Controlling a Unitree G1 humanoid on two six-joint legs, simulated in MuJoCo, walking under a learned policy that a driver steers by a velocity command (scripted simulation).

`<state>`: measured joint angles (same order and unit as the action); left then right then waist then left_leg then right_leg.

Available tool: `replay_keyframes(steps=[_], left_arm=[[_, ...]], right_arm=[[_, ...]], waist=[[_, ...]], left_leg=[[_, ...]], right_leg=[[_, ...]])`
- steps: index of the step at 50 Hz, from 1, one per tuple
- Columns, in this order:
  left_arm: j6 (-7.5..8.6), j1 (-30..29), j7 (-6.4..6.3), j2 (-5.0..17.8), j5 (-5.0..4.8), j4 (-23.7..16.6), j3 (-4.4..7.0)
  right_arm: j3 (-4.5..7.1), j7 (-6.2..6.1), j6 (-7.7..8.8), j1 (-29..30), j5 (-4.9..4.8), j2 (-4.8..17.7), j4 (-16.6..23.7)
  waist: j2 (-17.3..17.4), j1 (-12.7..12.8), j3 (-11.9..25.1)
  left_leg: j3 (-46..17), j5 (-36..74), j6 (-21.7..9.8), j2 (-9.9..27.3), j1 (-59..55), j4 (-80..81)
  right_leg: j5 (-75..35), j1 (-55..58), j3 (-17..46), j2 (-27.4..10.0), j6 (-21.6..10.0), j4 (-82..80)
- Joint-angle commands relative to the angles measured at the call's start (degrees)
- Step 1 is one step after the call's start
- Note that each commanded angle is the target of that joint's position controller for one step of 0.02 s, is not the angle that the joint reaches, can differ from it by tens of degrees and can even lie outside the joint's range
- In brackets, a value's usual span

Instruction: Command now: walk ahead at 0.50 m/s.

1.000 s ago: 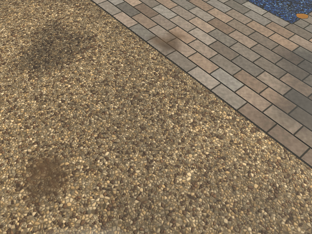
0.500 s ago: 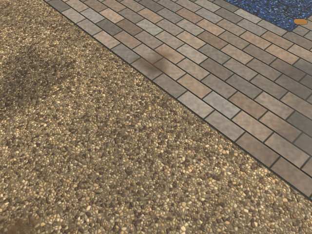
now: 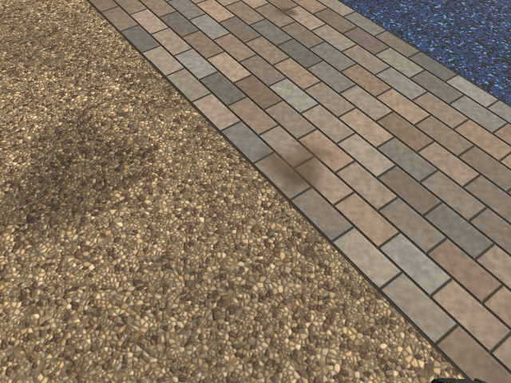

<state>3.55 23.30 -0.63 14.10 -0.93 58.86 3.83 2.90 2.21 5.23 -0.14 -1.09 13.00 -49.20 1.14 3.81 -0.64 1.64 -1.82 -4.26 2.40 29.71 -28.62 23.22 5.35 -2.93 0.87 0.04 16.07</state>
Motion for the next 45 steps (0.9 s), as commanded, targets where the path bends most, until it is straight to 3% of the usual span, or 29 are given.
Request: replay_keyframes(steps=[1, 2, 3, 4, 5, 6, 8, 10, 12, 14, 18, 22, 24, 26, 27, 28, 29, 30, 31, 32, 33, 34, 36, 38, 41, 43, 45], left_arm=[[-0.07, -2.13, -0.29, 6.90, 0.82, -3.89, 0.63], [1.28, 4.96, 0.47, -1.22, 0.98, -4.16, -1.68], [2.77, 1.72, 0.79, 3.93, -0.34, -3.57, -0.61], [3.67, -3.89, 0.96, 7.39, -1.72, -5.44, 0.30], [3.90, -7.28, 0.58, 7.60, -1.70, -6.20, 0.36], [3.59, -8.93, 0.17, 7.26, -0.80, -6.38, 0.78], [2.03, -6.52, -0.03, 5.04, -0.31, -5.84, 0.99], [0.99, -6.77, -0.21, 3.60, -0.13, -6.00, 0.93], [0.64, -10.94, -0.36, 4.05, 0.36, -7.48, 1.13], [0.70, -14.68, -0.16, 3.85, 0.65, -8.63, 1.17], [1.13, -22.24, 0.67, 2.57, 0.31, -10.53, 0.52], [1.50, -28.52, 1.84, 2.62, -0.21, -12.72, -0.08], [1.89, -29.85, 2.56, 3.21, -0.35, -13.78, -0.14], [2.24, -27.20, 2.96, 4.84, -0.42, -13.56, 0.38], [2.37, -22.88, 2.92, 6.28, -0.27, -12.47, 1.12], [2.36, -13.82, 2.64, 8.63, -0.05, -9.52, 2.50], [2.33, -2.75, 2.12, 12.70, 0.66, -6.94, 3.81], [1.97, 2.38, 2.16, 17.20, 0.73, -5.39, 4.76], [1.91, 1.93, 2.21, 11.95, 0.37, -5.61, 3.07], [2.10, -3.34, 2.06, 9.47, 0.21, -6.50, 2.22], [2.19, -8.21, 2.01, 7.83, 0.52, -7.77, 1.62], [2.35, -11.35, 2.24, 6.17, 1.06, -8.07, 1.12], [2.71, -12.65, 2.52, 4.27, 1.66, -7.62, 0.52], [2.93, -11.06, 2.14, 5.70, 1.29, -6.68, 0.81], [2.76, -8.74, 1.01, 7.65, 1.37, -5.73, 1.14], [2.26, -8.42, 0.53, 7.31, 1.50, -5.31, 0.84], [1.88, -6.99, 0.28, 7.53, 1.35, -4.55, 0.72]], right_arm=[[4.81, -0.80, 0.71, -21.74, 0.79, 14.16, -3.04], [5.55, -0.63, 0.45, -25.95, 0.86, 18.24, -4.50], [3.92, -0.62, 0.44, -25.34, 0.42, 12.76, -4.22], [3.14, -0.82, 0.67, -19.96, 0.29, 10.28, -3.21], [2.53, -0.89, 0.76, -15.05, 0.63, 8.69, -1.94], [2.03, -0.70, 0.88, -11.86, 1.20, 6.99, -1.58], [1.40, -0.42, 1.15, -10.90, 1.80, 5.19, -2.11], [1.71, -0.77, 1.36, -12.59, 1.40, 6.75, -3.09], [2.08, -1.53, 1.33, -14.41, 1.39, 8.49, -3.80], [2.02, -2.15, 0.99, -16.12, 1.24, 8.68, -4.42], [1.87, -2.60, 0.63, -19.48, 0.69, 8.91, -5.66], [2.09, -2.70, -0.21, -23.53, 0.33, 9.39, -7.78], [2.43, -2.91, -0.81, -24.08, 0.17, 9.92, -8.46], [2.82, -3.10, -1.31, -22.89, 0.05, 10.75, -8.45], [2.94, -3.15, -1.56, -21.43, -0.04, 11.19, -8.11], [2.55, -3.14, -1.83, -20.44, 0.00, 10.16, -7.75], [1.67, -3.13, -1.84, -20.54, 0.76, 8.37, -6.47], [-0.53, -2.45, -0.57, -27.34, 1.04, 0.90, -6.08], [0.33, -2.11, 0.90, -24.64, 0.03, 4.96, -6.74], [1.37, -1.91, 1.82, -19.28, -1.44, 8.72, -4.90], [1.40, -2.24, 2.06, -15.88, -1.58, 8.88, -4.13], [1.77, -2.65, 1.78, -14.18, -0.75, 8.42, -3.97], [2.00, -2.90, 0.19, -16.47, -0.23, 6.26, -4.52], [1.94, -3.06, -0.84, -16.27, -0.05, 4.81, -4.41], [2.19, -3.19, -1.19, -10.15, 0.75, 5.38, -2.28], [1.78, -2.90, -1.01, -7.79, 1.12, 4.13, -1.62], [1.17, -2.48, -0.87, -4.34, 1.12, 2.98, -1.00]], waist=[[-0.01, -12.59, 13.99], [15.51, -8.81, 21.48], [11.55, -10.60, 21.63], [9.00, -9.92, 13.15], [3.90, -8.22, 8.62], [1.78, -6.51, 4.91], [3.43, -3.53, 3.59], [2.97, -2.82, 1.80], [1.79, -3.39, -0.01], [1.63, -4.21, -0.81], [2.15, -6.51, -2.43], [2.12, -8.54, -4.45], [2.61, -8.18, -4.77], [3.79, -5.95, -3.03], [4.55, -3.26, -0.27], [3.78, 1.00, 4.95], [-0.98, 4.60, 13.28], [-15.86, 1.64, 21.12], [-13.55, 2.99, 22.14], [-11.11, 2.25, 13.69], [-6.55, 0.59, 8.85], [-4.19, -1.09, 4.98], [-6.01, -4.12, 3.57], [-5.57, -4.86, 1.94], [-4.07, -4.08, -0.80], [-4.47, -4.05, -0.91], [-4.97, -2.76, -0.31]], left_leg=[[-8.80, -0.58, -6.16, 6.87, -34.15, -1.03], [-36.68, -10.85, -15.74, 19.92, -53.41, 5.65], [-42.73, -17.25, -14.74, 19.49, -53.01, 10.84], [-34.17, -15.72, -11.89, 17.73, -45.83, 11.56], [-27.10, -10.78, -10.29, 15.68, -37.15, 12.83], [-22.10, -5.82, -9.46, 13.71, -29.18, 14.65], [-16.99, -2.62, -8.82, 11.35, -22.07, 17.92], [-13.94, -0.57, -9.56, 10.95, -19.50, 20.37], [-12.17, 1.28, -9.83, 11.03, -19.98, 21.88], [-9.94, 2.69, -8.94, 10.22, -21.37, 22.37], [-5.46, 2.68, -6.95, 8.12, -22.53, 22.69], [-5.22, 2.89, -6.91, 10.46, -29.31, 20.47], [-5.73, 5.57, -6.43, 12.34, -33.01, 18.08], [-5.61, 13.83, -5.31, 13.16, -34.91, 14.32], [-4.55, 23.49, -4.47, 12.31, -34.63, 9.53], [-2.32, 29.58, -3.04, 9.40, -31.93, -0.47], [0.12, 18.07, -1.01, 6.10, -20.45, -17.19], [0.46, -16.38, 3.17, -4.84, 3.37, -38.99], [-8.07, -30.51, 2.30, -4.20, 10.13, -46.93], [-7.83, -27.10, 1.20, -1.00, 14.50, -48.93], [-6.12, -21.73, 0.86, 2.20, 13.07, -46.62], [-5.40, -18.19, 1.00, 4.04, 10.63, -42.83], [-5.79, -14.83, 1.05, 6.07, 4.35, -38.22], [-5.11, -13.02, 1.82, 6.64, 4.47, -34.24], [-4.68, -5.19, 3.64, 6.63, 9.25, -24.94], [-3.16, 0.30, 4.20, 5.07, 6.20, -16.88], [-1.03, 5.94, 4.17, 2.70, 1.06, -9.84]], right_leg=[[-37.31, -15.72, 0.69, -8.79, -5.11, 31.70], [1.55, -38.97, 1.71, 2.46, -1.25, 52.20], [9.67, -45.73, 9.92, 0.87, -2.18, 59.94], [5.59, -49.96, 9.22, -2.24, -3.26, 61.34], [0.00, -48.25, 7.55, -5.49, -3.54, 58.92], [-3.54, -45.60, 6.90, -7.37, -3.37, 55.09], [-6.76, -39.55, 7.26, -9.30, -3.31, 50.81], [-8.59, -39.91, 6.56, -9.91, -2.54, 46.84], [-13.81, -43.84, 6.34, -10.19, -1.33, 41.09], [-20.19, -45.97, 6.01, -9.93, -0.60, 34.81], [-29.32, -43.54, 3.65, -7.61, -0.50, 22.47], [-27.58, -44.74, 2.98, -6.28, -1.09, 16.30], [-23.98, -44.85, 3.10, -5.88, -2.29, 14.34], [-19.86, -39.64, 2.11, -4.41, -3.87, 12.86], [-18.94, -32.66, 0.39, -2.46, -4.92, 12.12], [-19.99, -20.38, -0.83, -0.79, -6.53, 11.42], [-21.40, -2.09, 8.48, -9.06, -10.03, 13.47], [-10.71, 18.42, 35.76, -22.68, -19.40, 7.80], [-5.73, 18.48, 43.80, -23.09, -18.71, 1.80], [-6.87, 11.40, 35.29, -21.22, -15.87, 1.18], [-11.77, 2.69, 27.90, -19.06, -14.32, -0.06], [-16.49, -5.30, 22.80, -17.01, -13.53, -1.95], [-19.15, -12.75, 17.57, -14.48, -12.78, -5.23], [-20.73, -15.41, 14.73, -14.09, -13.59, -7.70], [-27.42, -14.83, 11.75, -14.02, -13.61, -9.11], [-39.95, -15.78, 6.14, -11.59, -11.83, -7.11], [-43.76, -16.77, 2.40, -9.56, -10.33, -5.63]])
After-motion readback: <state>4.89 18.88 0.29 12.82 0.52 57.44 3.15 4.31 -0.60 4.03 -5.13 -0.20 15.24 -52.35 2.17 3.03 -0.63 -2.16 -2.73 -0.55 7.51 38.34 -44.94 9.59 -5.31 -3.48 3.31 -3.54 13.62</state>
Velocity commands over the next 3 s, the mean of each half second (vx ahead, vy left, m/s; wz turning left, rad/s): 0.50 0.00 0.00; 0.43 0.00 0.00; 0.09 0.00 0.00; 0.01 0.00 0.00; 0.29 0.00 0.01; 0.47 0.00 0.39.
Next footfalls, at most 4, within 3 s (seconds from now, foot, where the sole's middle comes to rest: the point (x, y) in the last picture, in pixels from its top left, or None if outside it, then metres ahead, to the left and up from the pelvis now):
0.02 left None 0.18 0.12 -0.76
0.58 right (329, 378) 0.49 -0.13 -0.76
1.06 left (247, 284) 0.74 0.10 -0.76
1.36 right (334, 315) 0.66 -0.14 -0.76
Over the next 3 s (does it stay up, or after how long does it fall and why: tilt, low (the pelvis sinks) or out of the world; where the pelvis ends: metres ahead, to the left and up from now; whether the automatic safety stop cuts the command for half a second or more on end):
stays up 1.07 -0.04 0.02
